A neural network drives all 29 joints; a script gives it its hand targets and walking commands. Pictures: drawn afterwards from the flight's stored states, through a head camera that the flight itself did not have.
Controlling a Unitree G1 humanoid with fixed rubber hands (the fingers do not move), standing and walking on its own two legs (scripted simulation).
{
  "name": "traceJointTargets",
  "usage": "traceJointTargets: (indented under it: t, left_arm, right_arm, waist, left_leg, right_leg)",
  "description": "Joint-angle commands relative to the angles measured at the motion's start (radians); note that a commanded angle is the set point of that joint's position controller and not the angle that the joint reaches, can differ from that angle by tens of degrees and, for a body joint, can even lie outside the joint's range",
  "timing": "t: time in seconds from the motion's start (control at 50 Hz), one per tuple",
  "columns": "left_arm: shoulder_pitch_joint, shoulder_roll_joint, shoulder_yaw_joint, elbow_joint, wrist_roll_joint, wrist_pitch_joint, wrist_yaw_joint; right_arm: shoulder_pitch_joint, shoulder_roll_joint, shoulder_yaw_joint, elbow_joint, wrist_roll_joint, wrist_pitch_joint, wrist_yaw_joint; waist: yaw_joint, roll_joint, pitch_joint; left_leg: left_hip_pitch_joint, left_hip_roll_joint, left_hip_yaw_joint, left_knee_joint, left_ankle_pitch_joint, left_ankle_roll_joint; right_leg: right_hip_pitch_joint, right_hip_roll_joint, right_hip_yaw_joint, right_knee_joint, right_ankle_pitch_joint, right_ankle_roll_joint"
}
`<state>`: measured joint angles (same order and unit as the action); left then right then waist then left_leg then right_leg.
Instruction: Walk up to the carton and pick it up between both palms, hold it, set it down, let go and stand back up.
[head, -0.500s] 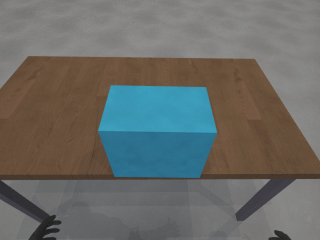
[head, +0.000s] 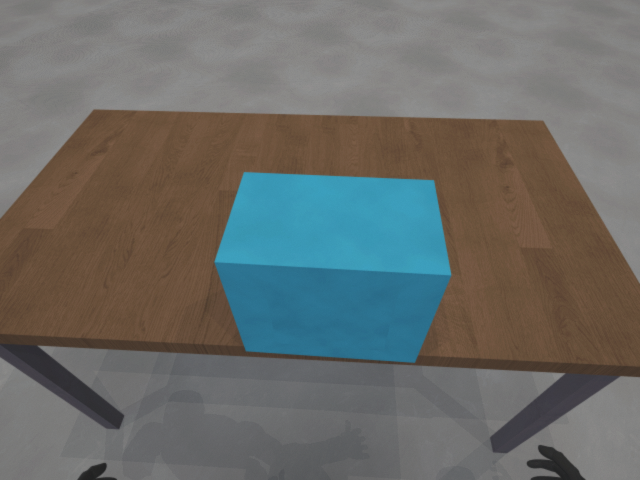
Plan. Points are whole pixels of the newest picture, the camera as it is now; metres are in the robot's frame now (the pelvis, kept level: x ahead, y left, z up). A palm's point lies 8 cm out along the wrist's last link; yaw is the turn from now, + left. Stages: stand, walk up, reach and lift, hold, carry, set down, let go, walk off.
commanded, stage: walk up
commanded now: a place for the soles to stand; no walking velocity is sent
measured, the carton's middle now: (333, 271) +0.39 +0.00 +0.02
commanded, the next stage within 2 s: reach and lift in 0.04 s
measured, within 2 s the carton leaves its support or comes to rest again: neither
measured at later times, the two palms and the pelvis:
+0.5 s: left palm (99, 456) +0.16 +0.29 -0.06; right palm (597, 471) +0.14 -0.31 -0.05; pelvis +0.00 -0.01 +0.00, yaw -4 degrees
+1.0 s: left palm (121, 418) +0.19 +0.26 -0.01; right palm (577, 465) +0.14 -0.27 -0.01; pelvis +0.01 +0.00 +0.01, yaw -7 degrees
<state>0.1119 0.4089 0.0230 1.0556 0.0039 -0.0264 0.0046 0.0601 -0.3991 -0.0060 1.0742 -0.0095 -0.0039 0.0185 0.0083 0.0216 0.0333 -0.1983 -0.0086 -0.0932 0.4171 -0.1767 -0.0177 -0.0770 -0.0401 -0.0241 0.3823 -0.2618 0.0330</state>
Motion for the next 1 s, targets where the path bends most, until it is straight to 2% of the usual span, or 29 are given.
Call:
traceJointTargets:
  t: [0.0, 0.02, 0.04, 0.06, 0.08, 0.1, 0.12, 0.14, 0.18, 0.22, 0.26, 0.32, 0.42, 0.46, 0.6, 0.76, 0.84, 0.98]
  left_arm:
    - [-0.041, 0.18, 0.035, -0.043, 0.001, -0.012, 0.006]
    - [-0.04, 0.18, 0.035, -0.041, 0.001, -0.012, 0.006]
    - [-0.391, 0.175, 0.037, -0.392, -0.044, 0.165, 0.022]
    - [-0.356, 0.148, 0.022, -0.484, -0.045, 0.258, 0.041]
    - [-0.316, 0.134, 0.024, -0.516, -0.058, 0.308, 0.044]
    - [-0.281, 0.118, 0.044, -0.523, -0.029, 0.341, 0.044]
    - [-0.244, 0.112, 0.059, -0.544, -0.007, 0.375, 0.033]
    - [-0.204, 0.12, 0.08, -0.574, 0.011, 0.398, 0.024]
    - [-0.108, 0.131, 0.14, -0.624, 0.049, 0.433, 0.008]
    - [0.003, 0.12, 0.195, -0.674, 0.087, 0.434, -0.003]
    - [0.048, 0.121, 0.215, -0.704, 0.106, 0.436, -0.007]
    - [0.038, 0.115, 0.214, -0.716, 0.104, 0.444, -0.007]
    - [-0.051, 0.067, 0.153, -0.763, 0.067, 0.442, 0.001]
    - [-0.069, 0.056, 0.132, -0.801, 0.039, 0.432, 0.004]
    - [-0.025, 0.07, 0.121, -0.904, -0.025, 0.377, 0.004]
    - [0.092, 0.045, 0.126, -0.921, -0.062, 0.327, -0.01]
    - [0.128, 0.027, 0.135, -0.962, -0.078, 0.298, -0.011]
    - [0.154, 0.013, 0.138, -1.064, -0.094, 0.259, 0.0]
  right_arm:
    - [-0.041, -0.191, -0.031, -0.03, -0.002, -0.01, -0.005]
    - [-0.042, -0.191, -0.031, -0.028, -0.002, -0.01, -0.005]
    - [-0.335, -0.04, -0.202, -0.006, -0.163, -0.185, 0.004]
    - [-0.259, -0.078, -0.213, -0.007, -0.169, -0.192, 0.036]
    - [-0.234, -0.094, -0.219, -0.025, -0.163, -0.188, 0.051]
    - [-0.215, -0.099, -0.197, -0.037, -0.147, -0.189, 0.052]
    - [-0.184, -0.102, -0.184, -0.048, -0.13, -0.184, 0.051]
    - [-0.15, -0.11, -0.177, -0.073, -0.105, -0.184, 0.051]
    - [-0.068, -0.122, -0.147, -0.109, -0.056, -0.186, 0.042]
    - [-0.007, -0.143, -0.12, -0.18, -0.008, -0.205, 0.029]
    - [-0.009, -0.158, -0.098, -0.238, 0.016, -0.212, 0.019]
    - [-0.028, -0.14, -0.075, -0.308, 0.017, -0.196, 0.017]
    - [0.0, -0.079, -0.084, -0.41, 0.01, -0.124, 0.042]
    - [0.033, -0.055, -0.099, -0.454, 0.012, -0.092, 0.05]
    - [0.129, -0.018, -0.139, -0.593, 0.017, -0.046, 0.04]
    - [0.181, -0.005, -0.14, -0.792, 0.036, -0.053, 0.005]
    - [0.214, 0.013, -0.118, -0.882, 0.061, -0.046, 0.008]
    - [0.257, 0.033, -0.102, -0.973, 0.124, -0.021, 0.022]
  waist:
    - [-0.006, -0.023, -0.04]
    - [-0.006, -0.021, -0.038]
    - [-0.041, -0.036, 0.015]
    - [-0.068, -0.035, 0.031]
    - [-0.076, -0.052, 0.033]
    - [-0.039, -0.046, 0.016]
    - [-0.035, -0.069, -0.04]
    - [-0.022, -0.068, -0.095]
    - [0.02, -0.059, -0.207]
    - [0.061, -0.042, -0.264]
    - [0.074, -0.025, -0.237]
    - [0.073, -0.012, -0.09]
    - [0.037, 0.023, 0.103]
    - [0.022, 0.023, 0.104]
    - [0.004, -0.02, -0.001]
    - [0.032, -0.068, -0.032]
    - [0.047, -0.046, -0.012]
    - [0.064, 0.022, 0.023]
  left_leg:
    - [0.019, 0.086, -0.072, -0.066, 0.111, 0.065]
    - [0.016, 0.086, -0.075, -0.068, 0.106, 0.065]
    - [-0.061, 0.029, 0.202, 0.024, -0.117, -0.044]
    - [-0.034, 0.046, 0.195, 0.035, -0.178, -0.036]
    - [-0.035, 0.044, 0.199, 0.046, -0.189, -0.026]
    - [-0.062, 0.047, 0.195, 0.064, -0.13, -0.016]
    - [-0.032, 0.043, 0.19, 0.093, -0.092, -0.004]
    - [0.017, 0.031, 0.193, 0.108, -0.032, 0.002]
    - [0.095, 0.015, 0.188, 0.135, 0.144, -0.007]
    - [0.178, 0.006, 0.177, 0.134, 0.303, -0.022]
    - [0.187, -0.007, 0.175, 0.096, 0.337, -0.026]
    - [0.185, -0.019, 0.187, 0.022, 0.26, -0.015]
    - [0.179, -0.015, 0.209, -0.083, 0.031, -0.012]
    - [0.178, -0.01, 0.214, -0.108, -0.005, -0.012]
    - [0.214, -0.011, 0.225, -0.115, 0.055, -0.008]
    - [0.216, -0.016, 0.224, -0.117, 0.172, -0.009]
    - [0.223, -0.017, 0.219, -0.133, 0.202, -0.018]
    - [0.236, -0.014, 0.209, -0.158, 0.189, -0.033]
  right_leg:
    - [-0.028, -0.071, 0.053, -0.079, 0.069, -0.06]
    - [-0.026, -0.071, 0.052, -0.08, 0.065, -0.059]
    - [-0.259, 0.037, -0.073, 0.074, -0.102, -0.038]
    - [-0.268, 0.035, -0.068, 0.081, -0.121, -0.054]
    - [-0.252, 0.03, -0.061, 0.085, -0.105, -0.058]
    - [-0.214, 0.03, -0.06, 0.111, -0.055, -0.064]
    - [-0.198, 0.03, -0.056, 0.123, -0.012, -0.06]
    - [-0.167, 0.031, -0.053, 0.123, 0.048, -0.053]
    - [-0.082, 0.041, -0.045, 0.13, 0.267, -0.045]
    - [0.012, 0.054, -0.041, 0.11, 0.435, -0.035]
    - [0.074, 0.056, -0.037, 0.083, 0.494, -0.025]
    - [0.039, 0.05, -0.038, 0.013, 0.383, -0.021]
    - [-0.109, 0.055, -0.031, -0.085, 0.038, -0.043]
    - [-0.126, 0.056, -0.023, -0.102, -0.01, -0.046]
    - [-0.077, 0.06, -0.008, -0.116, 0.071, -0.033]
    - [-0.027, 0.078, -0.009, -0.114, 0.158, -0.022]
    - [-0.038, 0.081, 0.002, -0.131, 0.147, -0.025]
    - [-0.073, 0.079, 0.027, -0.171, 0.075, -0.041]
